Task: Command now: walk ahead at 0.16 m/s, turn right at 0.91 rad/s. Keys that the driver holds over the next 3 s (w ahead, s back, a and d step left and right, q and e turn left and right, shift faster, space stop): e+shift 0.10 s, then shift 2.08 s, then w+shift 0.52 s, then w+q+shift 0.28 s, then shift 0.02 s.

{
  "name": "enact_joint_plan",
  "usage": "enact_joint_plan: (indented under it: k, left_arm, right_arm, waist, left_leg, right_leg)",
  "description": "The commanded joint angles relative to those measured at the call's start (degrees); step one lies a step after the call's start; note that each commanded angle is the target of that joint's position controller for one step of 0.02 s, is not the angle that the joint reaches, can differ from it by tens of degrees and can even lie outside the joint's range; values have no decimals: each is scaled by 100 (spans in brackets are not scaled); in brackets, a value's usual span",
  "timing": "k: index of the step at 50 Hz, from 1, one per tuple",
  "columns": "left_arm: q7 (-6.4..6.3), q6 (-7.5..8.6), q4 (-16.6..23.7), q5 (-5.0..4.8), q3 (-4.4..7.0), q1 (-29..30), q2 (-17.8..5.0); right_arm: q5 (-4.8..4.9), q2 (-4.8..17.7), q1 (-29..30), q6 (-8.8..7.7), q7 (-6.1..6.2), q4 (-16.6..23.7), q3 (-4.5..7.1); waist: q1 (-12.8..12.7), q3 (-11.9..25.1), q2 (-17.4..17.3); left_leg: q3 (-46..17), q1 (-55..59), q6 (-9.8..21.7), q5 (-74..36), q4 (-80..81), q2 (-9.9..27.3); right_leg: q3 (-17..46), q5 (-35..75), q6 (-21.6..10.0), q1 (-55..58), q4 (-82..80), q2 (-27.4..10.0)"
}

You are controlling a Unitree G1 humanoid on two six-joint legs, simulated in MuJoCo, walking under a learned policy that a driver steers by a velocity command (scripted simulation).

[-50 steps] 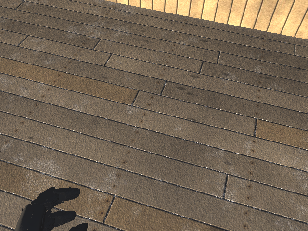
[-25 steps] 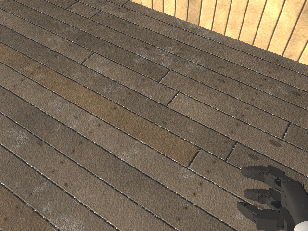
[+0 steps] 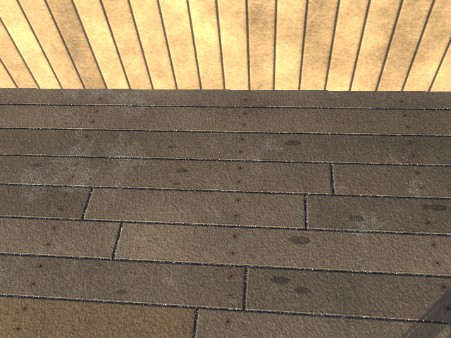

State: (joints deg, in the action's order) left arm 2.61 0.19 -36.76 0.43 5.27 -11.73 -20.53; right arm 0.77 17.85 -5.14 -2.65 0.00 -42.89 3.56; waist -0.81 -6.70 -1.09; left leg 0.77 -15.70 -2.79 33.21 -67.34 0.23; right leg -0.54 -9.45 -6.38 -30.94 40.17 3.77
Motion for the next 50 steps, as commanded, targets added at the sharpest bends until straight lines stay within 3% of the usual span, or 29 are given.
enact_joint_plan:
  k: [1,2,3,4,5,6,7,10,14,17,19,21,22,23,24,25,26,28,31,33,35,37,38,39,40,41,42,45,50]
  left_arm:
    - [10,210,667,-156,268,-210,-1026]
    - [-64,173,697,-174,205,-71,-850]
    - [-155,128,760,-109,197,36,-825]
    - [-230,87,801,-79,198,48,-791]
    - [-304,35,800,-51,211,61,-829]
    - [-365,0,810,-83,192,0,-741]
    - [-427,-27,810,-52,208,-52,-862]
    - [-529,-142,798,-65,125,-72,-650]
    - [-522,-233,799,1,33,53,-474]
    - [-462,-262,786,42,-4,100,-406]
    - [-410,-271,750,35,-27,106,-389]
    - [-374,-274,712,-31,-68,220,-330]
    - [-367,-264,663,-89,-97,232,-262]
    - [-356,-226,596,-47,-135,1,-130]
    - [-339,-184,507,51,-148,-590,-67]
    - [-368,-142,574,24,-55,-220,-380]
    - [-413,-138,575,-9,39,100,-641]
    - [-469,-247,431,-51,57,185,-473]
    - [-446,-311,279,-72,-77,32,-8]
    - [-426,-268,252,-79,-163,214,191]
    - [-427,-242,153,-128,-135,201,110]
    - [-432,-221,-64,-95,-116,-61,54]
    - [-446,-210,-74,-31,-101,-41,-95]
    - [-484,-210,-44,30,-54,-60,-388]
    - [-456,-208,-207,36,9,-72,-522]
    - [-409,-184,-168,48,-50,-51,-212]
    - [-400,-163,-232,82,-105,-65,-48]
    - [-419,-86,-348,60,-134,-109,-36]
    - [-451,-8,-526,41,-181,-196,17]
  right_arm:
    - [-65,836,-303,-41,37,526,139]
    - [-154,780,-110,12,106,512,126]
    - [-160,807,-6,67,108,523,141]
    - [-181,798,80,88,95,503,155]
    - [-178,643,42,96,86,458,129]
    - [-204,551,98,116,96,353,119]
    - [-137,464,20,153,93,358,83]
    - [-81,456,73,231,124,306,77]
    - [-82,446,232,241,157,379,67]
    - [-84,460,263,158,124,422,54]
    - [-76,496,187,92,67,425,62]
    - [-77,472,-74,31,-2,358,74]
    - [-118,436,-244,-1,-25,304,73]
    - [-225,636,-235,-14,-13,349,94]
    - [-295,1040,-53,31,27,457,158]
    - [-344,819,-225,45,25,355,109]
    - [-285,772,-295,35,25,336,107]
    - [-138,707,-233,47,71,318,81]
    - [-107,460,-36,123,67,265,-16]
    - [-118,448,-161,199,58,200,-18]
    - [-107,544,-370,251,58,114,-3]
    - [-33,514,-379,249,46,47,-33]
    - [-39,475,-518,195,33,-5,-56]
    - [-141,435,-589,100,-12,2,-84]
    - [-146,365,-651,36,-53,-13,-91]
    - [-164,451,-382,21,-54,-70,-89]
    - [-146,386,-224,34,-48,-64,-95]
    - [-137,276,-226,149,7,-155,-115]
    - [-128,265,-288,217,74,-394,-98]
  waist:
    - [81,1591,267]
    - [138,1390,110]
    - [213,1310,301]
    - [183,1291,342]
    - [244,1437,358]
    - [144,1491,107]
    - [194,1597,366]
    - [74,1608,365]
    - [-72,1308,722]
    - [-188,1200,895]
    - [-212,1194,959]
    - [-40,1190,931]
    - [102,1130,837]
    - [-14,1133,390]
    - [-440,1196,-866]
    - [-118,1024,-1214]
    - [87,979,-884]
    - [119,954,-590]
    - [5,865,-731]
    - [170,940,-920]
    - [260,1061,-983]
    - [102,1032,-851]
    - [142,1056,-682]
    - [250,1200,-180]
    - [382,1243,495]
    - [144,1171,292]
    - [124,1076,249]
    - [148,725,400]
    - [159,548,335]
  left_leg:
    - [-933,-2459,181,-529,-967,-181]
    - [-1009,-2225,213,-783,-489,-79]
    - [-1035,-1856,214,-897,-89,-63]
    - [-1007,-1606,171,-950,254,-126]
    - [-960,-1504,98,-1068,562,-211]
    - [-850,-1470,85,-1268,623,-240]
    - [-882,-1526,-36,-1305,756,-255]
    - [-839,-1457,-292,-1564,983,-165]
    - [-747,-1336,-345,-1802,1489,-46]
    - [-651,-1035,-244,-1671,2099,4]
    - [-576,-763,-152,-1545,2577,-16]
    - [-495,-269,-7,-1948,3564,-34]
    - [-494,182,116,-2797,4452,28]
    - [-979,605,317,-3555,4734,577]
    - [-1899,981,883,-4989,4643,1529]
    - [-2534,608,1649,-4899,4844,2013]
    - [-2561,561,1786,-4444,4903,1972]
    - [-2055,666,1516,-4053,4780,1592]
    - [-1402,614,1291,-4028,4720,1096]
    - [-1216,763,1262,-4158,4597,927]
    - [-1349,954,1334,-4241,4485,997]
    - [-1333,794,1181,-4079,4412,918]
    - [-1352,577,972,-3823,4444,876]
    - [-1160,260,742,-3490,4334,723]
    - [-641,365,488,-2873,4335,298]
    - [-508,485,331,-2579,4181,195]
    - [-467,436,337,-2488,4159,168]
    - [-437,341,337,-2557,4103,138]
    - [-427,402,261,-2479,4098,111]
  right_leg:
    - [4069,12,-1141,3093,-2320,-1713]
    - [3716,51,-935,2549,-2284,-1510]
    - [3404,496,-830,2125,-2265,-1329]
    - [3039,1238,-743,2000,-2178,-1119]
    - [2869,1571,-711,2014,-2089,-1031]
    - [2656,1619,-545,2066,-2114,-935]
    - [2740,2018,-667,2077,-2008,-1106]
    - [2526,1778,-643,1920,-1902,-1016]
    - [2571,840,-551,1716,-1930,-915]
    - [2720,915,-570,1783,-1795,-982]
    - [2865,1342,-585,1911,-1637,-1042]
    - [2927,1558,-473,1988,-1437,-961]
    - [2861,1296,-278,1874,-1350,-804]
    - [2563,396,57,1639,-1009,-512]
    - [1785,-1736,424,1167,-158,251]
    - [1281,-2406,729,785,297,410]
    - [1229,-2477,905,683,1009,206]
    - [1197,-2184,1136,512,1718,84]
    - [812,-1856,1269,754,1239,-153]
    - [501,-1698,1273,1085,251,-302]
    - [380,-1290,1230,1399,-606,-322]
    - [293,-103,1072,2044,-1937,-303]
    - [535,402,942,2418,-2084,-461]
    - [828,1424,774,2841,-1693,-820]
    - [761,1013,547,2550,-1348,-741]
    - [731,606,499,2310,-1409,-665]
    - [749,401,552,2201,-1477,-662]
    - [746,328,639,1903,-1534,-614]
    - [760,40,644,1670,-1597,-587]
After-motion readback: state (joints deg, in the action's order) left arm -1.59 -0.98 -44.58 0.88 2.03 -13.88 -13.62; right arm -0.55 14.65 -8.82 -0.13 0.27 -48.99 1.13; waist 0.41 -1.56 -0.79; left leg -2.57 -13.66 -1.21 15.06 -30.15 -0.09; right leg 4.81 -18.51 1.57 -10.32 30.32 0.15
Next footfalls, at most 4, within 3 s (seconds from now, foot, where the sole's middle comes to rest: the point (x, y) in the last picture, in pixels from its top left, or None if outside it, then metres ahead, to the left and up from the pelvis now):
0.46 left None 0.22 0.17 -0.74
0.76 right None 0.11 -0.07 -0.74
2.88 right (340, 279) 0.58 -0.24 -0.74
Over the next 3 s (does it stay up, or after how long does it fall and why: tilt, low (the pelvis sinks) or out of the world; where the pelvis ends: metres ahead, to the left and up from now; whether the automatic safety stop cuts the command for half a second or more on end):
stays up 0.49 -0.09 0.02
